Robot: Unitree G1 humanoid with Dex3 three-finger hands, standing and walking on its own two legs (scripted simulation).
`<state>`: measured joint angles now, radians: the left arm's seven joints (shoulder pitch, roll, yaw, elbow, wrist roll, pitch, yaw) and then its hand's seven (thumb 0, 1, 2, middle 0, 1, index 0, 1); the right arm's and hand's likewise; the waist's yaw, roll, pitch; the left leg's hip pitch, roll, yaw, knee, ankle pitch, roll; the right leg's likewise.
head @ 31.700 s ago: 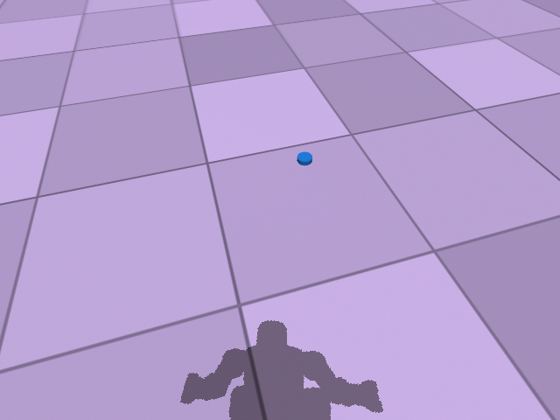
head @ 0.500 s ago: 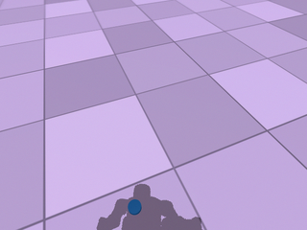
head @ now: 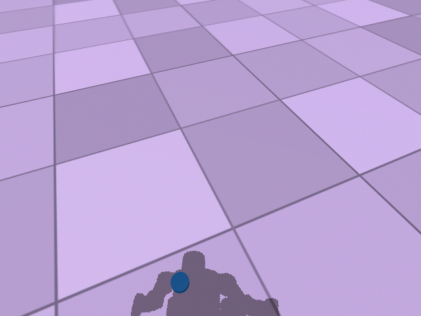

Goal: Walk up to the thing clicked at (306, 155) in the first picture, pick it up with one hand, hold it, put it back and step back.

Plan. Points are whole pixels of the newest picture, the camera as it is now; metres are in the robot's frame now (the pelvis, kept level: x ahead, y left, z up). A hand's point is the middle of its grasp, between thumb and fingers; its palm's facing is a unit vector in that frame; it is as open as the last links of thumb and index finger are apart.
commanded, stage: stand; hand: left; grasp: from above
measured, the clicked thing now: (180, 282) +0.39 +0.19 -0.77
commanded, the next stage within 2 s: step back in 1.18 s
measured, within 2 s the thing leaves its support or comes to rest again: neither
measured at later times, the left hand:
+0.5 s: hand out of the picture +0.08 +0.24 -0.16, palm faces +0.02 -0.94 -0.34, open 7.4 cm
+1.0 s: hand out of the picture +0.09 +0.23 -0.15, palm faces -0.01 -0.94 -0.35, open 7.4 cm
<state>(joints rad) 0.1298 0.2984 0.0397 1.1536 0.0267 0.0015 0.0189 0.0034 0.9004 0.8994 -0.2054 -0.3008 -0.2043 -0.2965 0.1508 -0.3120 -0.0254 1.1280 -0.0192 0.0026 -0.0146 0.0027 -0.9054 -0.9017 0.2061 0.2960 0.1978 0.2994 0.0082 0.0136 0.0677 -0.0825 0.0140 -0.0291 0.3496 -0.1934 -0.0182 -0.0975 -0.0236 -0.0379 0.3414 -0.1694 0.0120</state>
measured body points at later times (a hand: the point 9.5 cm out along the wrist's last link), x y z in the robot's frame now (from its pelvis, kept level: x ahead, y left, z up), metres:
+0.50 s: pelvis +0.01 -0.01 +0.00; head +0.01 -0.01 +0.45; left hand +0.08 +0.29 -0.13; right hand +0.08 -0.30 -0.14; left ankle +0.00 +0.13 -0.75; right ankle +0.02 -0.13 -0.75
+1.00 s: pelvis +0.01 -0.01 +0.00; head +0.02 -0.02 +0.45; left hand +0.09 +0.28 -0.13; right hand +0.07 -0.31 -0.14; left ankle +0.00 +0.13 -0.75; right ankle +0.02 -0.13 -0.75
